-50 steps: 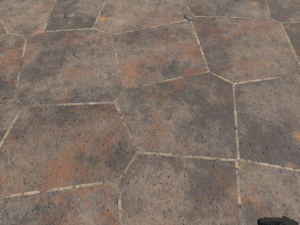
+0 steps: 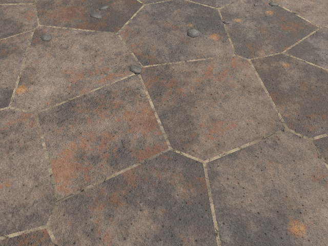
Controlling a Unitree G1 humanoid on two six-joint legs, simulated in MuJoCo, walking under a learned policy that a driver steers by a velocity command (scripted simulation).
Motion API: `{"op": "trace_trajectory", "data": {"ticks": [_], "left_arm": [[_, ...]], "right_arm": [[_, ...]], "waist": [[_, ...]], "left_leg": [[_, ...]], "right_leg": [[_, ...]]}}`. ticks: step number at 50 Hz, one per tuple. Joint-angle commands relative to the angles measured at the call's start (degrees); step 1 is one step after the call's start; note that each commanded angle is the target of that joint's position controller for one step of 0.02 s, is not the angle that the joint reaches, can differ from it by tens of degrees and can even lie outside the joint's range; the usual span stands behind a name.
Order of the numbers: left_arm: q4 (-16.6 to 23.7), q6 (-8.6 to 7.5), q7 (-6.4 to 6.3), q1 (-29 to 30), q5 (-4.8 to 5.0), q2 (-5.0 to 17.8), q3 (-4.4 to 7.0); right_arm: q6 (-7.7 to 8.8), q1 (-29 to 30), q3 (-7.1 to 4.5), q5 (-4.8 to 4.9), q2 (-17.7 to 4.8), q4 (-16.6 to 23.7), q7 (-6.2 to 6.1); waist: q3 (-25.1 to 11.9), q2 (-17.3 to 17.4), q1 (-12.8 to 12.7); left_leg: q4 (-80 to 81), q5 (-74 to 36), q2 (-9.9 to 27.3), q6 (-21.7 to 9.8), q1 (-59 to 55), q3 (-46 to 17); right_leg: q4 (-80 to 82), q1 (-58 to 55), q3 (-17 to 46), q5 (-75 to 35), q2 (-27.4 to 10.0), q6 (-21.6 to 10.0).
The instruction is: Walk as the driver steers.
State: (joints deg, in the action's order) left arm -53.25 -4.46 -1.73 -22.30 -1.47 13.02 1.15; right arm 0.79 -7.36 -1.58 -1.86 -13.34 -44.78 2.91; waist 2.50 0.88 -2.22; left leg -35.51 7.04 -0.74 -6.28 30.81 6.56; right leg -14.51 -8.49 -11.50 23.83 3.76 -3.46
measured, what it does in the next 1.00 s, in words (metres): walks ahead, turning left: left foot, then right foot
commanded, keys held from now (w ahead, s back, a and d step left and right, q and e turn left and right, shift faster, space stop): w+q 0.86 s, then w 0.14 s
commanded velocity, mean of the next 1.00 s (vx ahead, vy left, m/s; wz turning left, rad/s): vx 0.50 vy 0.00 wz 0.54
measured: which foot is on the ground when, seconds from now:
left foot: up 0.00-0.02, down 0.04-0.52, up 0.54-1.00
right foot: down 0.00-0.04, up 0.06-0.50, down 0.52-1.00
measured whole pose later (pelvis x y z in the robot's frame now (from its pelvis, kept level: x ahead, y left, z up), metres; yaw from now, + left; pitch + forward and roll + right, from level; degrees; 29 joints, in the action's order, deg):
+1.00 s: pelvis +0.51 +0.10 +0.01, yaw +34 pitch +2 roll -2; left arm -50.2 -4.2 0.0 -24.3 -1.2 14.6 2.3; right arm 0.0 -2.2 -1.7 -2.6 -14.6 -38.4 4.3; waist 2.3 1.3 -4.5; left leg -36.4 9.0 1.6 -4.9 32.0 3.1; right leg -15.8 -4.2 -13.9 21.1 -1.7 1.6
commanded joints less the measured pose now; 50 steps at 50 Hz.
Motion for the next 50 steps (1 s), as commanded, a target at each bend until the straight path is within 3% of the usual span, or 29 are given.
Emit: {"op": "trace_trajectory", "data": {"ticks": [1, 2, 3, 4, 6, 7, 9, 11, 16, 21, 23, 25, 26, 27, 28, 29, 30, 31, 32, 34, 37, 40, 45, 48, 50], "left_arm": [[2.59, 0.42, -0.8, 0.81, -0.38, 11.71, 2.5], [4.34, 0.21, -0.47, 2.94, 0.12, 11.33, 2.31], [8.05, -0.55, 0.89, 1.05, 1.04, 5.54, 1.41], [9.0, -1.23, 1.27, 4.83, -0.07, 8.85, 1.65], [10.4, -2.44, 1.66, 7.58, 0.68, 8.12, 1.18], [10.8, -1.7, 1.64, 8.33, -0.06, 7.76, 1.24], [10.38, 0.76, 1.95, 5.76, -1.48, 6.81, 0.87], [11.27, 2.03, 2.25, 6.58, -1.59, 5.93, 0.59], [15.43, 2.22, 2.63, 18.19, -0.99, 5.42, 0.02], [18.24, 1.22, 2.79, 25.17, -0.23, 6.32, -0.25], [18.22, 0.69, 2.66, 23.02, -0.09, 7.63, 0.07], [15.51, 0.02, 1.96, 13.62, -0.05, 9.89, 1.1], [13.82, -0.79, 1.27, 6.31, -0.69, 12.03, 1.96], [13.64, -1.0, 0.22, -3.22, -1.96, 16.44, 3.0], [13.74, 0.11, 0.17, -0.23, -1.93, 20.62, 4.14], [14.42, 0.8, 0.47, 3.6, -1.16, 14.58, 3.42], [14.96, 0.86, 0.72, 6.58, -0.64, 9.93, 2.29], [14.57, 0.75, 0.96, 8.1, -0.74, 8.14, 1.79], [13.85, 0.42, 0.88, 7.62, -0.57, 7.63, 1.63], [12.48, -0.62, 1.15, 6.16, -0.02, 7.62, 1.76], [11.17, -1.62, 1.63, 4.54, 0.46, 8.34, 2.33], [9.83, -1.49, 1.71, 3.05, 0.34, 8.42, 2.61], [7.83, -1.26, 1.69, 0.63, 0.32, 9.5, 3.04], [5.75, -0.38, 1.55, -2.22, 0.3, 10.77, 3.29], [4.5, 0.37, 1.42, -2.95, 0.23, 12.2, 3.4]], "right_arm": [[1.12, -14.05, -2.64, -0.54, -7.43, -0.35, -0.82], [1.29, -22.22, -4.24, -1.26, -11.42, -2.14, -1.55], [0.44, -19.58, -6.22, -0.22, -17.8, -0.99, -2.26], [0.17, -18.58, -6.24, 1.9, -17.01, -0.81, -1.98], [0.11, -13.66, -4.63, 1.64, -10.69, -1.17, -2.61], [0.52, -11.72, -4.03, 1.57, -8.89, -1.2, -2.79], [1.47, -9.97, -3.57, 1.71, -8.44, -0.72, -2.84], [2.38, -11.1, -4.02, 1.82, -10.29, -1.12, -2.56], [2.16, -15.32, -4.52, 1.95, -11.24, -1.45, -2.48], [1.72, -18.92, -4.91, 1.06, -12.19, -1.27, -2.94], [1.78, -16.94, -5.11, 0.76, -12.94, -0.28, -3.33], [2.16, -13.38, -5.25, 0.73, -13.88, 0.8, -3.18], [2.67, -12.86, -4.83, 1.31, -12.6, 0.91, -2.66], [3.27, -13.62, -3.37, 1.89, -7.6, 2.78, -2.44], [2.99, -20.05, -2.88, 2.75, -5.5, 4.78, -2.36], [1.73, -18.42, -3.32, 0.84, -10.13, 2.07, -2.97], [1.46, -14.36, -3.51, 0.46, -10.48, 2.21, -2.35], [1.27, -12.82, -3.31, 0.53, -9.24, 2.53, -1.84], [0.73, -11.96, -3.27, -0.06, -8.67, 2.69, -1.29], [-0.4, -12.12, -3.02, -0.34, -7.71, 2.89, -0.43], [-0.99, -7.66, -2.69, -0.3, -6.86, 4.99, 0.35], [-1.0, -2.14, -2.22, -0.26, -6.05, 7.06, 0.83], [-0.42, 6.49, -0.89, -0.21, -4.02, 9.94, 1.89], [-0.24, 8.08, -0.82, -0.72, -4.47, 10.48, 1.47], [0.22, 4.47, -1.28, -1.18, -5.3, 9.32, 0.67]], "waist": [[-7.73, -6.33, 8.32], [-12.37, -1.61, 12.9], [-16.57, 15.79, 7.76], [-17.82, 4.21, 9.47], [-4.16, -3.67, 5.15], [-1.51, -4.71, 3.08], [-1.61, -2.55, 0.8], [-1.81, -0.9, 0.45], [-0.52, 2.36, 4.72], [-1.42, 3.17, 7.87], [-1.77, 3.82, 5.98], [-4.77, 3.45, 1.07], [-8.94, -0.26, -2.77], [-18.09, -7.7, -5.7], [-20.46, -21.33, -0.23], [-12.35, -9.15, 0.64], [-6.32, -3.46, 0.45], [-3.47, -2.83, 1.35], [-2.22, -5.29, 1.68], [-2.24, -7.64, 2.34], [-1.74, -6.64, 2.42], [-0.15, -6.12, 1.63], [1.75, -6.02, -0.28], [2.32, -6.12, -0.71], [-0.32, -6.63, 1.33]], "left_leg": [[4.42, 5.97, -5.29, -5.02, -16.69, 0.95], [8.88, 8.16, 1.7, -8.81, -30.1, -9.35], [13.06, 2.96, 18.69, -18.77, -47.99, -42.41], [16.99, 0.5, 19.72, -21.18, -48.56, -47.64], [20.15, -4.53, 16.86, -15.99, -32.7, -34.58], [20.89, -7.99, 13.55, -13.55, -27.05, -30.39], [22.38, -13.01, 9.72, -12.07, -21.05, -24.86], [23.01, -16.46, 7.56, -11.68, -18.77, -22.28], [22.7, -13.97, 4.45, -7.77, -20.52, -21.6], [17.59, -19.08, 6.17, -6.56, -27.7, -25.47], [15.11, -19.49, 7.17, -4.98, -27.38, -27.79], [7.6, -23.89, 5.64, -2.72, -23.73, -28.29], [-3.36, -21.47, 1.81, -1.21, -19.92, -25.18], [-19.88, -3.84, -1.86, 0.12, -13.3, -19.18], [-30.77, 26.78, -8.98, 1.46, 3.09, -13.47], [-35.94, 22.0, -2.66, 1.13, 7.89, -13.73], [-34.9, 16.43, -0.97, 1.46, 7.1, -13.07], [-32.88, 13.51, 0.72, 2.12, 5.65, -12.4], [-31.37, 12.55, 2.05, 2.66, 4.64, -11.75], [-31.22, 10.66, 2.57, 3.48, 3.31, -10.65], [-30.06, 6.53, 3.57, 4.33, 7.6, -10.34], [-24.12, 1.4, 4.2, 5.19, 10.81, -9.05], [-6.96, -4.17, 3.88, 3.66, 4.45, -4.41], [-0.98, 1.32, 1.89, 1.32, 0.88, -2.02], [2.05, 6.53, -1.46, -0.93, -5.94, -0.48]], "right_leg": [[-28.02, 3.82, 0.64, -73.53, -16.67, -1.63], [-45.45, 15.13, -0.49, -55.08, -13.97, -0.99], [-69.41, 42.42, 1.74, 1.62, 0.85, 2.82], [-73.9, 50.31, 14.83, 2.6, -0.79, 2.06], [-63.75, 49.97, 15.2, -4.5, -6.8, 2.07], [-58.9, 47.22, 15.32, -4.53, -8.32, 2.77], [-53.99, 41.91, 14.3, -4.75, -8.88, 4.48], [-48.83, 41.39, 12.64, -6.62, -8.96, 5.76], [-32.08, 43.91, 11.28, -18.84, -8.32, 7.36], [-22.56, 43.43, 11.86, -20.69, -5.54, 6.26], [-18.24, 37.74, 13.09, -17.95, -4.61, 5.0], [-13.9, 23.66, 12.49, -14.33, -2.24, 3.11], [-10.64, 12.58, 15.07, -14.44, -5.44, 1.25], [-8.47, -0.11, 29.85, -1.29, -20.45, -1.68], [-0.2, -6.85, 56.27, 3.45, -30.49, -8.0], [-0.58, 0.02, 53.49, 10.79, -28.64, -7.99], [-0.02, 6.91, 43.73, 7.03, -25.37, -6.71], [1.18, 11.38, 35.66, -1.94, -22.54, -5.6], [1.94, 13.82, 29.72, -8.09, -20.38, -4.72], [3.01, 15.65, 23.04, -16.94, -18.52, -4.33], [4.95, 14.38, 17.4, -23.38, -19.21, -5.55], [5.88, 13.13, 11.67, -26.91, -18.46, -5.57], [5.74, 13.09, 4.82, -29.06, -17.77, -4.0], [3.06, 9.0, 3.69, -35.91, -19.34, -3.62], [-5.45, 6.17, 2.02, -53.56, -19.69, -3.15]]}}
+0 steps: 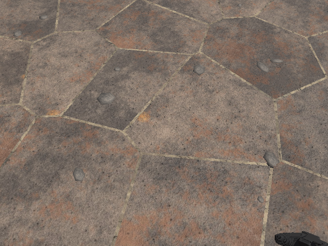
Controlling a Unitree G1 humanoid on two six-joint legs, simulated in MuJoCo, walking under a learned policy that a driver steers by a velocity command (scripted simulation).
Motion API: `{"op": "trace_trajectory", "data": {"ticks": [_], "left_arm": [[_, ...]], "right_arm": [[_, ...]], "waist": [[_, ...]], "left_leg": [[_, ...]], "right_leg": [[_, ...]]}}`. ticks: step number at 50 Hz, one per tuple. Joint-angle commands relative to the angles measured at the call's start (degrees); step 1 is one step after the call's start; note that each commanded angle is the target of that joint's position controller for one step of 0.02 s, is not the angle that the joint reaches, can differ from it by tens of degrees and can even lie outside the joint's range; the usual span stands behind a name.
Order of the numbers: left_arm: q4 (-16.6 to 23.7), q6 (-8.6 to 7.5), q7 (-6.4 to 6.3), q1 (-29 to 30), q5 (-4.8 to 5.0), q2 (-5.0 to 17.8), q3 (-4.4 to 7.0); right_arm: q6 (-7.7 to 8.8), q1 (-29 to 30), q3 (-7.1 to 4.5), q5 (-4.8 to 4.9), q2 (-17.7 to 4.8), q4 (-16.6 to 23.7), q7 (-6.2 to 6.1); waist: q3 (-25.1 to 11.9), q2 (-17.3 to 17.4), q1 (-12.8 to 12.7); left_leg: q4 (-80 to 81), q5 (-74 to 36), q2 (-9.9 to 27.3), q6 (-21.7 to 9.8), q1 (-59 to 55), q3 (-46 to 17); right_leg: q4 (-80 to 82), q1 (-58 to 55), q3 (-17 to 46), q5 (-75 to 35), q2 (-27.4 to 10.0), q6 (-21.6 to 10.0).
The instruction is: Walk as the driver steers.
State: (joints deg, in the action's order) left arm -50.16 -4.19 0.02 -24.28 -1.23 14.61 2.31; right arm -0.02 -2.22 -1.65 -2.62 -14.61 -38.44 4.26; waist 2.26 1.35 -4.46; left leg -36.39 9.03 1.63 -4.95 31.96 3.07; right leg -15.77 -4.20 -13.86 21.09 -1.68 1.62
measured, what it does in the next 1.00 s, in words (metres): walks ahead, turning right: left foot, then right foot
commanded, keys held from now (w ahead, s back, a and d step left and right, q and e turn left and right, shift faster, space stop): w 0.08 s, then w+e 0.68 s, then e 0.24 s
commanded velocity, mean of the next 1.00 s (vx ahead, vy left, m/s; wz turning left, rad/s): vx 0.45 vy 0.00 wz -0.33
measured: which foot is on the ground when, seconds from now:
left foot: up 0.00-0.02, down 0.04-0.58, up 0.60-1.00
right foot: down 0.00-0.06, up 0.08-0.58, down 0.60-1.00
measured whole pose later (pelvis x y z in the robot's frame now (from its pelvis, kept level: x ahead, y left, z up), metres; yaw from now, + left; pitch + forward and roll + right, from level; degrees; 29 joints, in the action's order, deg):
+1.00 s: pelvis +0.51 -0.04 +0.01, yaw -26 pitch +1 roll -1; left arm -48.4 -0.6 -0.2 -20.1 -0.4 16.2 4.3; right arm 1.6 -5.0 -0.6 -1.3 -14.7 -42.3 -0.2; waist 3.8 2.0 -3.9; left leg -40.7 7.3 2.4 2.5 34.0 -2.7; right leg -23.1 6.2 8.0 17.0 8.9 -6.0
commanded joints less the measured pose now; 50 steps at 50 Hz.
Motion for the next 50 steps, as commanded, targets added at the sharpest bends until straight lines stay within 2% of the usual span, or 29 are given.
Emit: {"op": "trace_trajectory", "data": {"ticks": [1, 2, 3, 4, 5, 6, 7, 8, 9, 11, 16, 19, 24, 27, 28, 29, 30, 31, 32, 33, 34, 35, 36, 38, 40, 43, 45, 48, 50], "left_arm": [[1.05, 0.54, -0.42, -0.87, 0.16, 10.9, 2.11], [1.45, 0.65, -0.49, -0.9, 0.34, 9.83, 1.58], [4.89, 0.35, 0.18, -2.41, 1.52, 4.57, 0.04], [5.85, 0.52, 0.41, -1.93, 1.01, 5.94, 0.74], [6.33, 0.9, 0.22, 3.53, 0.66, 8.38, 1.51], [6.39, 0.41, 0.48, 5.28, 1.38, 6.11, 0.74], [5.28, 0.47, 0.69, 4.36, 1.39, 5.28, 0.64], [4.38, 1.29, 0.87, 2.82, 0.46, 5.06, 0.77], [2.83, 2.22, 1.15, 0.49, -0.15, 4.62, 0.79], [2.2, 3.11, 1.83, 0.3, -0.22, 4.12, 1.16], [4.15, 3.38, 2.29, 9.59, -0.18, 3.1, 1.4], [5.57, 3.03, 2.73, 14.58, -0.37, 1.99, 0.8], [9.13, 2.73, 3.61, 22.31, -0.71, 1.22, -0.07], [8.74, 2.89, 3.11, 18.3, -0.8, 2.45, 0.5], [7.69, 2.79, 2.81, 13.91, -0.9, 3.42, 1.03], [5.85, 2.39, 2.46, 7.34, -1.17, 4.95, 1.91], [3.38, 2.08, 1.75, -1.71, -1.91, 8.35, 3.43], [3.72, 2.38, 0.84, -2.46, -1.87, 15.77, 5.48], [4.12, 2.96, 0.99, -2.5, 0.69, 15.82, 5.63], [3.74, 3.18, 0.5, 0.86, 1.08, 14.18, 5.29], [3.7, 3.13, 0.31, 3.47, 1.14, 10.76, 4.44], [3.86, 2.89, 0.15, 6.05, 1.02, 8.66, 3.83], [4.01, 2.57, -0.05, 7.71, 1.31, 7.28, 3.33], [4.14, 1.45, 0.19, 7.71, 1.38, 7.55, 3.17], [4.0, 0.89, 0.33, 6.85, 1.16, 9.44, 3.59], [3.73, 1.39, 0.27, 4.89, 1.25, 9.86, 3.71], [3.72, 2.09, 0.04, 3.38, 1.33, 9.87, 3.79], [3.99, 3.25, -0.49, 1.88, 0.89, 10.09, 3.93], [4.73, 3.83, -0.85, 2.79, 0.38, 10.35, 4.1]], "right_arm": [[1.65, -7.49, -1.71, -0.76, -4.65, 0.71, -1.14], [2.25, -16.72, -2.65, -1.4, -6.61, -2.59, -1.84], [2.47, -23.48, -4.19, -2.09, -12.74, -3.26, -2.88], [1.91, -24.53, -5.05, 0.66, -16.02, -3.47, -3.38], [1.73, -21.44, -4.82, 1.48, -14.54, -3.58, -3.89], [2.2, -18.38, -3.85, 1.33, -10.91, -4.09, -4.22], [2.69, -15.95, -2.88, 1.16, -7.87, -4.61, -4.19], [3.24, -14.16, -2.19, 1.47, -6.0, -5.05, -4.16], [3.78, -13.05, -1.81, 1.43, -4.92, -5.11, -4.1], [4.95, -14.04, -1.87, 1.54, -5.17, -6.19, -4.09], [5.9, -17.38, -1.86, 1.54, -5.02, -8.8, -4.3], [6.15, -18.05, -1.63, 1.68, -4.84, -9.85, -4.58], [5.58, -22.67, -1.63, 1.44, -5.87, -13.01, -5.67], [4.9, -21.64, -1.98, 1.15, -8.21, -13.56, -6.33], [4.41, -21.02, -2.21, 0.94, -9.14, -13.53, -6.48], [3.94, -20.64, -2.36, 0.95, -9.83, -13.26, -6.5], [3.94, -19.04, -2.31, 1.28, -9.89, -12.01, -6.3], [4.48, -22.09, -0.88, 2.07, -2.97, -8.4, -5.05], [5.12, -16.5, -1.6, 1.56, -6.61, -6.46, -4.66], [5.88, -12.23, -1.31, 1.64, -6.33, -4.94, -4.36], [6.46, -12.16, -1.07, 1.86, -6.22, -4.84, -4.32], [6.1, -12.62, -1.19, 1.48, -6.07, -5.39, -4.4], [4.94, -13.69, -1.08, 0.49, -5.78, -5.36, -4.35], [2.86, -15.08, -0.88, -0.34, -4.64, -5.38, -3.9], [2.01, -13.46, -0.74, 0.04, -3.98, -4.46, -3.91], [1.88, -8.22, -0.41, 0.4, -3.49, -2.4, -4.21], [1.91, -5.11, -0.21, 0.93, -3.69, -1.28, -4.33], [2.17, -1.72, -0.12, 1.47, -4.77, -0.11, -4.64], [2.65, -2.75, -0.29, 1.58, -5.95, -0.2, -5.0]], "waist": [[-3.95, -6.13, 6.91], [-9.79, -3.88, 10.64], [-18.78, 6.85, 12.09], [-23.71, 11.62, 11.1], [-16.58, 3.8, 11.11], [-9.44, 2.33, 9.25], [-5.35, 0.57, 6.66], [-3.25, 1.75, 4.53], [-2.93, 2.69, 3.47], [-2.35, 2.83, 2.84], [2.15, 1.79, 4.52], [3.11, 1.91, 5.41], [4.39, 1.72, 7.54], [0.5, 3.91, 4.87], [-2.22, 4.41, 2.81], [-6.11, 3.97, -0.07], [-10.82, 0.59, -4.87], [-16.26, -13.24, -1.22], [-19.78, -8.58, -3.03], [-10.83, -4.52, -1.73], [-5.56, -0.95, 0.56], [-2.03, 1.15, 3.16], [-1.29, 0.58, 5.08], [-2.44, -0.95, 6.38], [-1.44, -1.61, 6.62], [-1.94, -3.81, 4.93], [-3.47, -5.68, 3.08], [-4.16, -6.31, 1.09], [-4.17, -6.6, 1.56]], "left_leg": [[6.73, 3.46, -5.95, -3.55, -15.62, 3.37], [8.29, 2.03, -4.97, -4.92, -29.58, 0.84], [9.89, 9.37, 11.93, -9.93, -48.63, -21.75], [18.13, 0.58, 21.91, -14.63, -52.15, -44.32], [17.24, -6.11, 19.79, -13.36, -47.83, -34.02], [17.99, -11.33, 17.54, -11.8, -39.22, -25.51], [20.06, -13.47, 14.58, -8.72, -32.28, -19.55], [22.0, -14.03, 12.53, -6.72, -27.33, -15.53], [23.85, -13.16, 11.39, -5.65, -24.28, -12.65], [26.63, -13.58, 10.79, -5.57, -23.38, -9.88], [30.33, -13.09, 10.36, -4.64, -26.72, -3.23], [30.2, -16.63, 9.75, -3.78, -28.59, 1.09], [26.33, -29.12, 11.68, -2.4, -36.7, 5.51], [15.3, -54.4, 12.37, -1.06, -40.32, 8.36], [7.67, -59.5, 12.54, -1.06, -40.27, 9.02], [-2.9, -56.41, 12.35, -0.93, -37.35, 9.33], [-18.49, -42.18, 10.65, 0.4, -27.05, 9.95], [-41.23, 7.86, 0.47, 3.61, -2.3, 9.31], [-49.98, 20.44, -4.89, 4.07, 8.1, -3.44], [-47.5, 14.27, -0.19, 3.59, 12.73, -6.62], [-41.78, 10.39, 1.97, 3.66, 10.42, -5.87], [-36.99, 9.57, 3.45, 4.18, 6.99, -5.66], [-33.92, 9.48, 4.13, 5.22, 3.17, -5.66], [-29.8, 9.28, 4.18, 6.67, -0.07, -4.63], [-25.02, 6.87, 3.53, 8.04, -0.09, -3.18], [-16.05, 1.31, 1.9, 8.85, -0.36, -2.03], [-11.17, -2.52, 0.52, 8.46, -1.01, -2.1], [-5.38, -3.41, -1.33, 7.71, -1.17, -3.06], [-0.49, -1.42, -2.45, 6.7, -4.24, -4.54]], "right_leg": [[-13.39, 2.59, 2.56, -55.56, -13.33, -7.54], [-25.52, 9.45, 1.24, -48.77, -11.53, -6.5], [-45.36, 28.11, 0.44, -22.83, -6.98, -3.92], [-59.66, 38.94, 7.23, 9.39, 1.64, -2.51], [-62.12, 43.93, 13.87, 5.31, -1.28, -3.29], [-59.39, 43.38, 14.93, 1.52, -2.74, -3.86], [-54.16, 40.29, 15.46, -0.57, -4.36, -4.2], [-50.99, 37.08, 15.94, -1.55, -4.82, -3.96], [-49.84, 33.99, 16.22, -2.87, -4.49, -3.69], [-49.25, 34.36, 16.38, -5.9, -3.42, -3.52], [-41.64, 44.11, 17.2, -16.11, -3.37, -2.84], [-32.99, 43.8, 14.51, -21.45, -2.82, -3.02], [-21.89, 42.36, 8.31, -19.65, -1.07, -5.9], [-20.04, 34.24, 4.52, -11.3, 3.98, -9.53], [-19.41, 29.29, 4.06, -8.24, 5.97, -11.05], [-16.51, 20.83, 5.06, -7.4, 7.45, -12.76], [-12.14, 6.74, 12.24, -6.99, 3.64, -15.88], [-10.88, -12.09, 40.72, -9.67, -14.61, -24.74], [-2.75, -15.12, 58.06, -12.13, -18.28, -28.76], [-1.51, -8.95, 47.97, -13.81, -16.87, -26.32], [-0.27, -0.77, 42.11, -18.33, -14.78, -23.5], [0.67, 5.95, 37.04, -23.46, -11.55, -20.83], [1.65, 10.73, 33.21, -26.92, -8.92, -19.63], [2.34, 14.14, 29.69, -31.11, -6.28, -19.14], [1.59, 16.39, 27.08, -42.64, -4.92, -18.55], [-1.88, 15.91, 24.26, -53.25, -2.24, -15.35], [-3.94, 13.59, 24.77, -54.07, -1.56, -13.43], [-7.37, 9.47, 27.91, -52.45, -2.28, -12.35], [-10.84, 8.39, 30.85, -50.96, -2.75, -11.22]]}}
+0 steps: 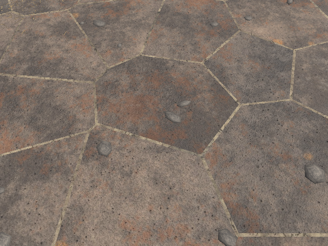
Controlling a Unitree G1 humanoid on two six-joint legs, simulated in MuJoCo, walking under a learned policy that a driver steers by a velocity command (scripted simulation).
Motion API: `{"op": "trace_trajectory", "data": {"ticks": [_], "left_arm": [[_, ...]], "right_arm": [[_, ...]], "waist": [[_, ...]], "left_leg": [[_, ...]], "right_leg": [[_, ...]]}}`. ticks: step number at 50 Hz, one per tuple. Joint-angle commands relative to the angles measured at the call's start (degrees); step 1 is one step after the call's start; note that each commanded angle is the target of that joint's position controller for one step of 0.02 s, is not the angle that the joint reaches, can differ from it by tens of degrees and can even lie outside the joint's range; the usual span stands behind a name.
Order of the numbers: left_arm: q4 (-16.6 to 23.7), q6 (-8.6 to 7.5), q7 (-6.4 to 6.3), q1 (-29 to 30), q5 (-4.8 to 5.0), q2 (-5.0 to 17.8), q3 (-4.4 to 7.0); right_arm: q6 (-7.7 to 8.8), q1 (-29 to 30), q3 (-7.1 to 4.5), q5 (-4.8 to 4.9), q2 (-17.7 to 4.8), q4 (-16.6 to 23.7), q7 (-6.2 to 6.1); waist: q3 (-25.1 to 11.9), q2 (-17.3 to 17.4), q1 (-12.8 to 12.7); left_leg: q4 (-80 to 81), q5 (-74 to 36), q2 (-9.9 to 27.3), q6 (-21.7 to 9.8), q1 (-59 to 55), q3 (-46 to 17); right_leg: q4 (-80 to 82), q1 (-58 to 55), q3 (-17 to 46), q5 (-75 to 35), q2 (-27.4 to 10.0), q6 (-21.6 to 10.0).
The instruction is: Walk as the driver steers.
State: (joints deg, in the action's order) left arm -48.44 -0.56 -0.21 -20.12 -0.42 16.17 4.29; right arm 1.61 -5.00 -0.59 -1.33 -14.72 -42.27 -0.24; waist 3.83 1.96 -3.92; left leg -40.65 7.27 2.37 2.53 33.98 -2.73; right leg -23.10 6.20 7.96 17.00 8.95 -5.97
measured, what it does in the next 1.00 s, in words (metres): steps on the spot: left foot, then right foot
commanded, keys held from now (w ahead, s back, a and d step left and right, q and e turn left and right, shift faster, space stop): e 0.24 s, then w+e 0.10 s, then e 0.10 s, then q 0.56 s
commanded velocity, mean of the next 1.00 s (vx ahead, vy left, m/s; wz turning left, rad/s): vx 0.09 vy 0.00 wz -0.18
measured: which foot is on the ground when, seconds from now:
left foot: up 0.00-0.06, down 0.08-0.52, up 0.54-0.92, down 0.94-1.00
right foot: down 0.00-0.08, up 0.10-0.50, down 0.52-0.96, up 0.98-1.00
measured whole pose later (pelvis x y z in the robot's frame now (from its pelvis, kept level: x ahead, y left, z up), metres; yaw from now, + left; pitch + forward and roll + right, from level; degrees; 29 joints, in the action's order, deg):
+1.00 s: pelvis +0.10 +0.01 -0.01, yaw -7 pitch +0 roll -1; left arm -46.0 2.7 -2.0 -10.5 -1.2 16.0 3.1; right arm -1.5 -14.1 -3.1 -0.7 -14.9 -43.6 1.0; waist 3.9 -2.1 0.7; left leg -34.5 17.4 -2.1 -4.6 15.5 3.1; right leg -46.4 17.4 -6.5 29.2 -1.5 -0.7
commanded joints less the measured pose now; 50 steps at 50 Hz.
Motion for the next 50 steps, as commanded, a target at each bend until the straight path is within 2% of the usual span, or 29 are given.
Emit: {"op": "trace_trajectory", "data": {"ticks": [1, 2, 3, 4, 5, 6, 7, 8, 10, 12, 15, 17, 19, 23, 25, 26, 27, 28, 29, 30, 32, 34, 39, 43, 45, 47, 48, 49, 50], "left_arm": [[3.72, 0.3, -0.77, 0.32, -0.59, 9.15, 2.27], [4.39, 0.16, -0.8, 2.3, -0.42, 9.58, 2.41], [5.12, -0.28, -0.6, 4.23, 0.41, 9.09, 2.24], [7.48, -0.9, -0.45, 2.62, 1.37, 5.15, 1.07], [7.42, -0.22, -0.96, -7.37, 1.94, 3.49, 1.08], [4.6, 1.06, -1.42, -8.37, -0.62, 7.48, 1.52], [4.6, 1.78, -0.9, -3.32, -1.27, 8.62, 1.98], [5.34, 2.4, -0.27, -0.45, -1.17, 7.87, 1.98], [5.93, 3.95, 0.98, 0.57, -1.08, 6.64, 1.68], [6.47, 4.49, 1.37, 0.67, -0.37, 5.85, 1.37], [7.93, 4.75, 2.54, 3.51, -1.23, 5.51, 0.81], [9.45, 4.69, 3.67, 6.72, -1.57, 5.49, 0.49], [10.26, 4.39, 4.1, 8.89, -1.23, 4.28, -0.09], [11.18, 3.41, 3.6, 9.13, -0.62, 3.35, -0.7], [9.0, 2.23, 2.64, 3.36, -0.99, 2.85, -1.05], [8.84, 1.51, 1.78, 1.99, -1.73, 5.15, -1.04], [10.51, 1.49, 1.2, 4.43, -1.59, 11.83, 0.14], [9.07, 1.22, 0.33, 3.76, -2.02, 8.13, -0.65], [8.7, 0.91, 0.05, 7.39, -2.03, 4.57, -2.1], [8.64, 0.67, -0.27, 10.36, -1.89, 3.16, -2.68], [8.71, -0.07, -1.44, 12.07, -1.24, 3.23, -2.88], [7.71, -0.04, -1.82, 9.79, -0.42, 4.69, -2.33], [6.31, 1.31, -2.04, 7.45, -0.7, 5.17, -1.27], [5.67, 1.56, -1.91, 8.14, -0.95, 6.1, -0.24], [5.52, 1.62, -1.89, 9.31, -0.87, 6.74, 0.21], [5.11, 1.69, -1.89, 9.72, -0.74, 7.03, 0.6], [6.43, 1.76, -1.62, 8.98, -0.94, 4.58, 0.11], [9.59, 2.75, -1.97, 13.12, -0.55, 1.93, -0.81], [8.58, 3.37, -2.03, 12.76, -1.06, 3.2, -0.71]], "right_arm": [[1.36, -2.4, -1.62, 0.34, -6.79, 3.0, -0.73], [1.8, -5.74, -1.92, 0.23, -7.67, 2.09, -1.05], [2.67, -10.43, -2.21, -0.35, -8.59, 1.05, -1.54], [3.16, -15.76, -3.02, -0.96, -13.13, 1.31, -2.29], [1.76, -13.34, -3.69, 0.09, -15.81, 2.61, -1.99], [0.63, -11.87, -3.35, 1.18, -11.74, 3.09, -1.74], [0.23, -9.32, -2.03, 1.1, -7.1, 3.94, -1.88], [-0.36, -6.12, -1.41, 0.67, -5.45, 4.33, -2.03], [-0.77, -4.19, -1.61, -0.03, -6.33, 4.39, -2.45], [-0.65, -4.89, -1.99, -0.39, -6.85, 3.98, -2.16], [-0.48, -6.74, -2.83, -0.39, -8.15, 3.44, -1.45], [-0.51, -7.07, -3.54, -0.28, -9.68, 3.28, -1.18], [-0.59, -6.64, -3.97, -0.39, -10.35, 3.3, -1.05], [-1.39, -8.63, -4.57, -0.38, -11.36, 2.22, -0.28], [-2.18, -9.1, -3.96, 0.21, -9.14, 1.16, 0.33], [-2.27, -10.67, -2.52, -0.22, -3.72, 1.48, 1.12], [-2.62, -10.19, -1.26, 0.08, -0.4, 3.83, 0.9], [-3.52, -8.09, -2.19, -0.12, -4.67, 2.57, 0.69], [-3.88, -9.43, -2.28, 0.87, -4.34, 1.68, 1.23], [-3.8, -11.1, -2.5, 1.12, -4.84, 0.05, 1.34], [-3.38, -14.18, -3.33, 0.16, -6.54, -2.58, 1.19], [-3.28, -14.16, -3.5, 0.42, -6.08, -2.65, 0.98], [-4.41, -10.54, -3.18, 0.63, -4.09, -0.77, 0.98], [-4.52, -10.12, -3.23, 0.9, -3.54, 0.48, 1.2], [-4.2, -10.93, -3.29, 1.01, -3.3, 0.82, 1.36], [-3.1, -12.91, -3.53, 0.51, -4.3, 0.85, 1.28], [-2.17, -15.04, -5.04, -0.57, -10.86, 1.07, 0.85], [-2.25, -19.23, -6.79, 0.58, -16.74, 0.22, 0.9], [-2.42, -21.05, -6.37, 1.29, -14.36, -0.51, 0.72]], "waist": [[-5.84, -7.51, 2.31], [-6.22, -7.52, 4.27], [-7.58, -5.4, 7.24], [-14.9, 3.67, 7.78], [-21.49, 14.75, 2.87], [-20.46, 7.2, 2.37], [-13.87, 2.12, 3.12], [-9.93, 1.65, 2.54], [-6.44, 7.06, 2.25], [-7.32, 6.61, 2.06], [-7.43, 7.76, 3.32], [-6.12, 8.37, 4.11], [-4.92, 6.4, 4.4], [-5.83, 5.85, 4.84], [-6.01, 2.38, 1.74], [-6.25, -9.06, 2.0], [-2.65, -18.37, 2.89], [-1.33, -11.12, 1.16], [-1.18, -11.16, 4.02], [-0.41, -11.07, 5.37], [-2.95, -11.16, 5.85], [-5.21, -8.46, 5.18], [-3.76, -9.14, 2.57], [-4.21, -9.02, 2.68], [-4.78, -8.68, 3.76], [-5.76, -4.86, 6.32], [-7.5, 7.76, 6.15], [-6.39, 15.68, 8.34], [-6.92, 6.38, 8.21]], "left_leg": [[7.21, 1.13, -3.69, -1.64, -9.83, 0.49], [11.92, -0.44, -4.21, -2.63, -14.77, 0.41], [18.33, -9.0, -2.09, -3.97, -23.06, -0.55], [16.78, -27.98, 12.97, -7.4, -35.86, -12.44], [16.33, -48.75, 26.94, -17.2, -43.16, -28.44], [16.45, -39.07, 25.58, -19.02, -38.22, -29.08], [18.33, -29.53, 20.9, -17.31, -32.08, -20.99], [20.85, -21.32, 16.87, -15.09, -27.48, -14.69], [23.54, -17.11, 12.32, -13.69, -21.65, -6.72], [23.72, -17.77, 11.85, -14.18, -20.96, -3.11], [29.04, 10.64, 13.15, -13.9, -21.5, -3.68], [31.83, 20.45, 14.36, -13.38, -20.76, -4.01], [30.93, 16.69, 14.44, -12.81, -19.08, -0.61], [25.56, 9.43, 14.6, -12.17, -18.67, 3.08], [17.72, 5.78, 11.53, -8.12, -13.16, 6.38], [7.07, 12.58, 6.85, -3.72, -7.89, 11.46], [1.58, 25.38, -1.42, -1.0, -0.31, 12.13], [-3.09, 23.29, 2.04, -1.23, -6.76, 4.43], [-3.53, 20.1, 1.38, -1.44, -8.88, 2.95], [-3.36, 17.03, 0.89, -1.55, -10.22, 2.28], [-5.51, 14.01, -1.2, -1.6, -11.7, 2.57], [-8.15, 14.94, -2.05, -1.51, -10.99, 3.02], [-6.07, 18.16, -1.39, -1.82, -8.62, 4.93], [-1.99, 19.21, -1.61, -3.18, -11.22, 6.61], [3.12, 16.7, -2.21, -4.34, -14.49, 7.63], [16.04, 3.4, -1.99, -6.2, -22.82, 4.58], [21.63, -11.43, 9.0, -9.46, -30.31, -11.96], [22.63, -31.77, 20.4, -20.07, -31.49, -27.89], [21.31, -32.23, 19.43, -22.75, -32.52, -24.02]], "right_leg": [[-5.6, -1.31, 10.66, -45.31, -13.22, -2.54], [-8.83, -0.16, 11.77, -43.39, -12.14, -1.19], [-15.64, 2.95, 10.94, -39.37, -9.25, 0.65], [-30.25, 9.39, 5.79, -18.69, -5.33, 3.02], [-42.32, 19.54, -1.97, 24.15, 3.63, 4.01], [-48.65, 21.36, -2.21, 21.35, -1.85, 4.0], [-49.27, 21.92, -2.37, 16.63, -3.46, 4.59], [-47.69, 22.02, -3.03, 13.33, -5.0, 5.53], [-47.07, 20.46, -4.75, 9.24, -5.88, 7.36], [-44.97, 19.38, -5.81, 7.87, -5.61, 8.01], [-37.31, 20.92, -7.13, 5.53, -8.14, 7.04], [-31.71, 20.55, -8.32, 5.16, -9.23, 6.39], [-25.35, 16.81, -9.76, 5.92, -9.36, 5.64], [-13.64, 8.95, -12.04, 5.69, -7.86, 3.66], [0.74, -2.02, -10.05, -1.51, -6.48, 1.99], [11.46, -5.9, 4.79, 1.96, -17.93, 0.94], [15.1, -0.6, 20.12, -0.5, -31.09, -4.82], [12.66, 5.3, 13.88, -7.41, -29.87, -7.14], [12.13, 5.69, 8.24, -11.17, -26.36, -6.21], [12.07, 5.84, 3.18, -14.46, -23.24, -4.27], [7.89, 1.11, -3.97, -31.69, -20.3, -2.72], [3.8, -2.92, -6.35, -44.03, -21.57, -3.62], [1.46, -4.43, -6.02, -38.79, -24.45, -6.09], [-0.22, -3.31, -5.41, -36.68, -26.29, -6.7], [-2.74, -2.21, -6.27, -34.68, -26.21, -5.35], [-10.25, 3.11, -10.14, -23.94, -23.17, -0.23], [-24.86, 12.82, -15.68, -7.33, -16.95, 4.08], [-34.35, 25.12, -13.89, 22.19, -5.42, 6.31], [-41.85, 25.86, -7.35, 21.21, -8.25, 6.4]]}}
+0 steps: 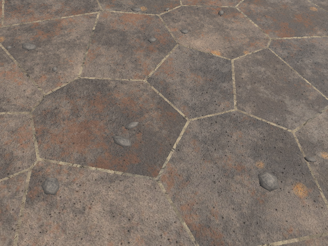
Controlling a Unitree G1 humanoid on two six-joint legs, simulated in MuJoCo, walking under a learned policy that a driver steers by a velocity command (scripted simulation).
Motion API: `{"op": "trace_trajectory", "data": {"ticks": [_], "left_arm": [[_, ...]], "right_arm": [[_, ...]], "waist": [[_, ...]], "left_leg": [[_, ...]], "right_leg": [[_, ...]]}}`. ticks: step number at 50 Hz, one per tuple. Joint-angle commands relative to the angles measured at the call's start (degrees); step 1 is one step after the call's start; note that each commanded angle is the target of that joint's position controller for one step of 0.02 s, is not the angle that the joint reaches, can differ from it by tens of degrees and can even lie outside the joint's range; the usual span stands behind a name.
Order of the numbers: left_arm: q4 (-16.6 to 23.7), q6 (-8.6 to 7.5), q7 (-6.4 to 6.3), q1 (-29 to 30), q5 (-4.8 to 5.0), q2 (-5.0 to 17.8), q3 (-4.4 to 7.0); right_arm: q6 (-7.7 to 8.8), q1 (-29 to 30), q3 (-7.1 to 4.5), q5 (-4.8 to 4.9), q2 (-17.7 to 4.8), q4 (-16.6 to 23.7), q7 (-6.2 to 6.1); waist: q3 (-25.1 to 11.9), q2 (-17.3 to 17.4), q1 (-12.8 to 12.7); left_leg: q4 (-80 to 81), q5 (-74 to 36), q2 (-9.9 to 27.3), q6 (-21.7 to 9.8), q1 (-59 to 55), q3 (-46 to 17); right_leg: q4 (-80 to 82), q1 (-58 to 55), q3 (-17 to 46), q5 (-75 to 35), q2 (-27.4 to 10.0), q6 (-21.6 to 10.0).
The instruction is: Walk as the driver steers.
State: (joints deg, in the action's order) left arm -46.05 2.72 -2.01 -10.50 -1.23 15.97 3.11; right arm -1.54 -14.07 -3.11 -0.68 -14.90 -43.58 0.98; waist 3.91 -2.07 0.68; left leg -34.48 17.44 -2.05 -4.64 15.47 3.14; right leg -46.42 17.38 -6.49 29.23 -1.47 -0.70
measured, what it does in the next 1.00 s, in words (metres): steps on the spot, turning left: right foot, then left foot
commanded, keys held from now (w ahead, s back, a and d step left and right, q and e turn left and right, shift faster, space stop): q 0.58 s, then no key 0.42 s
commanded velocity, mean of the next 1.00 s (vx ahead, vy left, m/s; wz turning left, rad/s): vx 0.00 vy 0.00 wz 0.44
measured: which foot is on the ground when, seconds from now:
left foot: down 0.00-0.48, up 0.50-0.86, down 0.88-1.00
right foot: up 0.00-0.46, down 0.48-0.88, up 0.90-1.00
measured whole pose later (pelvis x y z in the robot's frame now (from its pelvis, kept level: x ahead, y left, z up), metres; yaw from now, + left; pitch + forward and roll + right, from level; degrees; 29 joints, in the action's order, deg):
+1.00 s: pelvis -0.01 -0.02 +0.02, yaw +27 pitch -1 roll +0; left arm -46.6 2.9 -0.6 -13.8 -0.6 15.6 1.8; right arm -1.3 -9.9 0.1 -1.4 -12.7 -46.1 -0.5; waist 2.9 -2.3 -1.4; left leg -24.1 14.3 -3.0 -2.8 8.7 -2.1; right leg -37.5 16.2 -0.4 24.6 -0.8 -0.5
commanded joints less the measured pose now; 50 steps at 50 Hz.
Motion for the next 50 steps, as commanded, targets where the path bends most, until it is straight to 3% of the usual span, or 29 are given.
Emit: {"op": "trace_trajectory", "data": {"ticks": [1, 2, 4, 6, 12, 16, 20, 22, 23, 24, 25, 26, 27, 28, 30, 32, 35, 38, 40, 42, 43, 44, 45, 46, 47, 48, 50], "left_arm": [[5.55, 0.07, 0.03, 2.53, 0.29, 3.35, 0.48], [4.9, -0.36, 0.22, 2.62, 0.61, 4.29, 0.74], [4.0, -0.59, 0.75, 0.94, -0.52, 5.69, 1.2], [3.8, -0.35, 1.18, -0.4, -0.21, 5.05, 1.08], [5.61, 0.18, 0.66, 2.64, 0.02, 5.03, 0.85], [6.74, -0.49, 0.44, 3.66, 0.37, 5.07, 0.57], [7.44, -1.47, 0.01, 1.64, 1.07, 5.48, 0.34], [6.84, -2.2, -0.44, -2.28, 1.16, 5.11, 0.18], [6.41, -2.73, -0.94, -4.41, 0.71, 5.97, 0.39], [7.04, -2.99, -1.52, -3.89, -0.23, 10.52, 1.14], [8.89, -2.52, -1.16, 0.7, -0.23, 15.39, 2.0], [8.63, -2.16, -0.63, -1.03, -0.34, 12.55, 1.67], [9.14, -2.18, -0.31, 1.17, 0.03, 8.4, 0.47], [9.68, -2.11, -0.13, 3.76, 0.02, 6.59, -0.02], [9.95, -2.32, -0.48, 4.04, -0.18, 6.22, -0.15], [8.78, -2.59, -0.36, 0.57, -0.13, 6.6, 0.14], [7.21, -2.91, -0.14, -2.41, 0.04, 7.27, 0.56], [6.46, -2.89, 0.61, -1.78, -0.16, 7.73, 0.71], [5.56, -2.55, 1.18, -2.14, -0.38, 8.62, 0.99], [4.66, -2.01, 1.49, -1.76, 0.01, 8.94, 1.06], [4.11, -1.79, 1.55, -1.75, 0.37, 8.62, 0.93], [3.83, -1.93, 1.63, -3.36, 0.37, 7.18, 0.6], [5.69, -2.09, 2.12, -4.69, 0.27, 2.72, -0.62], [5.2, -1.03, 1.24, -1.71, 0.79, 3.29, -0.68], [4.58, -0.28, 1.08, -1.57, 1.0, 4.92, -0.28], [3.74, -0.09, 1.18, -1.28, 0.99, 4.51, -0.22], [1.86, -0.2, 1.36, -2.96, 0.36, 5.01, 0.17]], "right_arm": [[0.31, -8.01, -3.34, 0.71, -11.96, 1.48, -0.9], [-0.3, -2.89, -2.68, 0.53, -9.82, 2.57, -1.29], [-0.58, 1.21, -2.13, 0.76, -8.17, 3.93, -1.62], [-0.31, -0.45, -2.5, 0.82, -9.27, 3.62, -1.33], [-0.57, -2.66, -3.23, 0.05, -11.05, 3.43, -1.21], [-0.85, -1.55, -3.63, -0.44, -11.91, 4.18, -0.88], [-1.1, 1.04, -3.93, -0.51, -12.24, 4.85, -0.41], [-1.2, 3.87, -3.86, 0.1, -11.83, 5.22, -0.38], [-1.11, 4.96, -3.53, 0.69, -10.74, 5.56, -0.56], [-0.85, 1.87, -2.53, 0.85, -6.61, 5.88, -0.64], [-0.84, -1.14, -2.74, 0.31, -6.72, 5.95, -1.22], [-1.07, -0.76, -3.69, -1.33, -11.03, 5.09, -1.34], [-1.24, -0.42, -4.09, -1.05, -11.35, 4.11, -0.9], [-1.64, -1.23, -4.07, -0.84, -10.67, 3.14, -0.37], [-2.25, -2.09, -3.67, -0.42, -9.54, 2.54, 0.91], [-2.41, 0.09, -3.14, -0.03, -8.53, 3.02, 1.13], [-2.76, 2.34, -2.3, -0.01, -7.03, 3.37, 0.81], [-2.91, 3.23, -1.14, 0.15, -5.36, 3.1, 0.46], [-2.76, 3.47, -0.72, 0.53, -5.34, 2.87, 0.04], [-2.2, 1.16, -0.24, 0.6, -4.65, 1.62, -0.34], [-1.58, -0.28, 0.09, 0.22, -4.41, 0.79, -0.6], [-0.74, 0.15, 0.06, -0.73, -6.46, 0.84, -0.95], [0.03, 0.59, -0.43, -1.41, -11.33, 1.86, -1.29], [0.55, 2.22, -0.1, -0.78, -10.31, 1.0, -1.51], [1.03, 4.57, 0.8, -0.84, -7.32, 1.19, -1.39], [1.33, 6.04, 1.51, -0.79, -5.65, 0.74, -1.63], [1.54, 6.37, 1.77, -0.58, -5.9, -0.35, -2.47]], "waist": [[-4.58, 8.79, 2.06], [-2.21, 6.11, 0.18], [-3.8, 7.3, -1.0], [-6.18, 5.92, -0.79], [-4.57, 8.65, 1.42], [-4.75, 8.91, 1.71], [-5.86, 9.8, 0.67], [-6.11, 9.3, -2.04], [-6.02, 7.44, -3.31], [-6.9, -3.46, -1.1], [-5.28, -12.13, 0.78], [-5.56, -7.2, 0.06], [-3.98, -3.77, 1.1], [-2.62, -2.97, 2.03], [-3.75, -6.2, 1.59], [-4.66, -5.79, -0.35], [-5.36, -6.25, -1.93], [-5.68, -7.65, -2.15], [-5.96, -8.98, -2.48], [-6.14, -8.15, -0.64], [-5.95, -6.39, 0.7], [-7.11, -2.3, 0.01], [-8.84, 11.23, -1.61], [-5.63, 14.83, 0.23], [-3.28, 11.15, -0.75], [-2.14, 10.55, -1.13], [-2.22, 11.55, -1.75]], "left_leg": [[15.45, -35.95, 20.98, -14.98, -11.33, -25.9], [16.64, -29.64, 16.64, -11.9, -8.97, -22.0], [16.24, -32.28, 12.25, -9.19, -9.77, -18.33], [15.5, -33.74, 11.54, -8.81, -11.13, -17.78], [16.16, -20.1, 11.11, -9.33, -9.98, -23.47], [14.8, -18.7, 10.64, -9.28, -7.02, -27.33], [12.41, -24.73, 9.86, -7.66, -5.28, -31.6], [10.3, -23.17, 7.55, -4.6, -2.35, -32.24], [7.77, -16.68, 4.9, -1.6, 1.46, -30.81], [-2.04, 0.51, -0.95, 1.98, 7.03, -23.05], [-12.84, 16.48, -9.98, 3.9, 15.09, -10.91], [-23.41, 16.56, -4.73, 4.47, 13.54, -10.44], [-27.27, 13.11, -3.68, 4.63, 12.86, -10.82], [-30.28, 9.68, -3.08, 5.21, 12.37, -9.99], [-32.54, 6.58, -3.01, 6.63, 13.63, -8.34], [-30.35, 6.59, -3.42, 7.6, 14.27, -7.98], [-22.95, 8.15, -2.99, 7.79, 13.63, -8.22], [-11.89, 10.27, -1.81, 6.76, 6.59, -5.68], [-5.52, 10.47, -1.92, 5.87, 2.16, -3.22], [5.65, 3.48, -1.81, 4.64, -3.52, -1.69], [15.93, -5.54, -1.2, 3.87, -8.83, -2.05], [19.96, -9.86, 3.25, 2.85, -15.23, -8.53], [21.73, -17.01, 17.33, -0.78, -19.87, -25.38], [19.5, -25.55, 21.62, -7.38, -6.27, -25.28], [19.73, -24.4, 19.22, -8.36, -5.71, -23.07], [19.95, -22.59, 16.9, -7.25, -5.46, -20.41], [18.11, -28.93, 12.9, -5.0, -7.85, -16.25]], "right_leg": [[-20.5, 15.92, 8.0, 4.43, 1.37, 1.26], [-18.35, 15.98, 8.91, -0.97, 0.07, 1.47], [-16.81, 14.58, 8.06, -6.48, 0.53, 2.56], [-15.52, 13.65, 8.0, -7.91, 1.14, 3.46], [-5.89, 14.44, 9.03, -7.78, 1.52, 4.17], [-0.65, 10.58, 9.51, -7.09, 2.7, 3.36], [7.03, 3.75, 9.87, -6.0, 4.48, 1.71], [18.44, -4.15, 9.76, -11.12, 4.96, 0.75], [27.2, -10.0, 11.43, -15.78, 2.59, 0.12], [33.75, -14.76, 23.57, -12.65, -10.1, -2.68], [35.09, -12.03, 36.9, -20.18, -20.96, -9.62], [32.94, -8.46, 34.69, -25.05, -22.13, -13.47], [32.18, -6.35, 28.74, -26.95, -18.44, -12.91], [31.57, -5.16, 22.31, -28.06, -14.36, -11.14], [29.98, -8.31, 15.93, -33.84, -10.31, -9.8], [28.63, -11.77, 14.53, -38.31, -10.38, -10.63], [27.44, -15.42, 14.9, -39.57, -12.05, -11.81], [26.5, -12.93, 13.65, -38.14, -11.84, -11.67], [25.28, -11.42, 13.78, -40.23, -11.85, -11.8], [22.51, -9.72, 13.19, -42.51, -11.2, -10.65], [20.74, -6.94, 12.21, -40.74, -10.41, -8.31], [18.64, -1.99, 11.2, -33.42, -8.97, -4.69], [10.82, 6.28, 5.95, -14.97, -3.03, -0.76], [9.38, 0.51, 6.46, 1.21, -0.44, -0.07], [6.34, 0.18, 7.76, 0.79, -0.57, 0.01], [6.08, 0.96, 8.26, -1.18, -0.24, 0.02], [6.49, 0.9, 7.66, -5.04, 0.37, 0.63]]}}
Keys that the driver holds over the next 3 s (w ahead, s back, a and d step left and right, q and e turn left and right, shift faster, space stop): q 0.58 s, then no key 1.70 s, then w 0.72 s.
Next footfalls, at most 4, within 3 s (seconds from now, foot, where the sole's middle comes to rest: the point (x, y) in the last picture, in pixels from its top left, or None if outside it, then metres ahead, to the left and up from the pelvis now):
0.48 right None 0.09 -0.11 -0.76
0.88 left None -0.03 0.07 -0.76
1.16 right None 0.07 -0.13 -0.76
2.98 right None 0.38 0.08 -0.76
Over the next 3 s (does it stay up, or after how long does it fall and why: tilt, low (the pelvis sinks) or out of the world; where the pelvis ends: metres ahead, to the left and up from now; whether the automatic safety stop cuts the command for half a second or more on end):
stays up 0.21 0.07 -0.01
